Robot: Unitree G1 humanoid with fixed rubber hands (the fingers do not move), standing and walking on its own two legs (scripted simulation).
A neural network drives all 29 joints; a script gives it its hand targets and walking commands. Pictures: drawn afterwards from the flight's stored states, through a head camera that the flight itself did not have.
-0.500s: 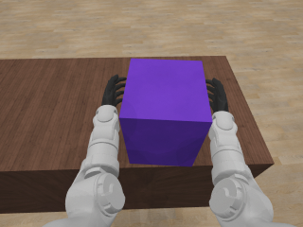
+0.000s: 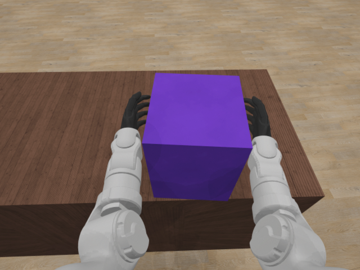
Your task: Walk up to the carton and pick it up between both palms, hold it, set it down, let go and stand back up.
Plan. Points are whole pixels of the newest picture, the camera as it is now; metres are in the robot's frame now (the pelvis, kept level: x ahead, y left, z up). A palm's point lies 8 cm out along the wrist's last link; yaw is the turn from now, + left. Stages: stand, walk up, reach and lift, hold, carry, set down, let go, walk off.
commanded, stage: reach and lift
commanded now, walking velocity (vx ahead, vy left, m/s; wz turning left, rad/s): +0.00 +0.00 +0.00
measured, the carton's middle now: (193, 140) +0.43 +0.00 +0.02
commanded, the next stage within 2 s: none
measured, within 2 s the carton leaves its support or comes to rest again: leaves its support in 0.42 s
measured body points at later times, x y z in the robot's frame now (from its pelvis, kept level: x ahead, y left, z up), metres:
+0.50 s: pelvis -0.02 +0.00 +0.00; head -0.01 +0.01 +0.45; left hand +0.40 +0.16 +0.10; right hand +0.40 -0.14 +0.10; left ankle -0.03 +0.11 -0.75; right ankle -0.02 -0.11 -0.75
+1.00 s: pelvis -0.03 +0.00 +0.00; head -0.05 +0.02 +0.45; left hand +0.38 +0.15 +0.14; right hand +0.38 -0.14 +0.14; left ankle -0.03 +0.11 -0.75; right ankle -0.02 -0.11 -0.75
